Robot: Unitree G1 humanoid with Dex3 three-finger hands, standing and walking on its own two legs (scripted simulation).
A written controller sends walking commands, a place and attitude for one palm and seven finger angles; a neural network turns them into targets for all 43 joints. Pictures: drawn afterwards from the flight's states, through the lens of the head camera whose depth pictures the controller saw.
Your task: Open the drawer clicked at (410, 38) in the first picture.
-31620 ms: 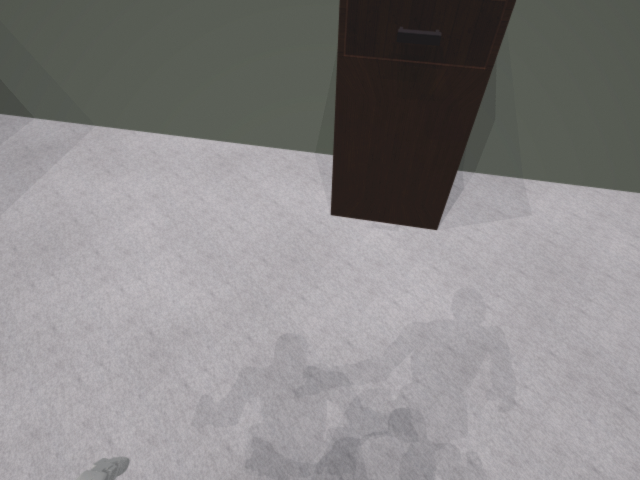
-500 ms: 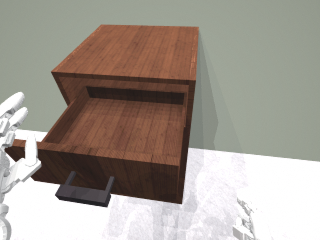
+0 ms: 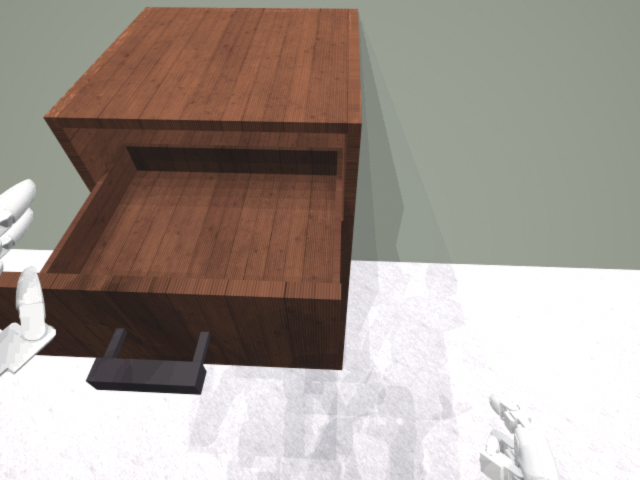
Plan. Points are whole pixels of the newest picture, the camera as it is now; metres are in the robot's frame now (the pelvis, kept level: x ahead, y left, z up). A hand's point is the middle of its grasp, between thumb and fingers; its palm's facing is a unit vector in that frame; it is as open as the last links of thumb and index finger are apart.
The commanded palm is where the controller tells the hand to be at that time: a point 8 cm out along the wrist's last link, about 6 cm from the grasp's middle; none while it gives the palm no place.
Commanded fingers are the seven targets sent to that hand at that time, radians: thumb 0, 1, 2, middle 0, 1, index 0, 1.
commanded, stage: step back with the hand held close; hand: left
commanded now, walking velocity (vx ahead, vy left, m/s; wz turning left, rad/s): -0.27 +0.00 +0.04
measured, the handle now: (155, 356) +0.25 +0.21 +0.04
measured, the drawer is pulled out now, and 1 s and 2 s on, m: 0.29 0.29 0.29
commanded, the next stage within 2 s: stop stepping back and stand still in 0.94 s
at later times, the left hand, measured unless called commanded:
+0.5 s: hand out of the picture +0.12 +0.25 +0.22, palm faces +0.44 -0.78 -0.44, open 7.4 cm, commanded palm +0.06 +0.30 +0.23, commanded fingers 0.00 0.90 0.90 -0.20 -0.30 -0.20 -0.30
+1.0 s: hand out of the picture +0.06 +0.23 +0.22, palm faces +0.36 -0.80 -0.48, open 7.4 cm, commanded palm -0.02 +0.29 +0.23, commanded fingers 0.00 0.90 0.90 -0.20 -0.30 -0.20 -0.30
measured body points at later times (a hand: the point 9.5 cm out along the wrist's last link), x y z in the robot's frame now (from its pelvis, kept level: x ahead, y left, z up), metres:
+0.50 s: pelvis -0.07 +0.02 -0.01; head -0.05 +0.04 +0.44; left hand +0.09 +0.29 +0.24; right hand +0.11 -0.21 -0.09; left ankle +0.03 +0.09 -0.74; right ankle -0.02 -0.10 -0.74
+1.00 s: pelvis -0.15 +0.01 -0.01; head -0.12 +0.03 +0.44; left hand +0.03 +0.28 +0.25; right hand +0.01 -0.24 -0.09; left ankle -0.10 +0.11 -0.74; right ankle -0.15 -0.11 -0.73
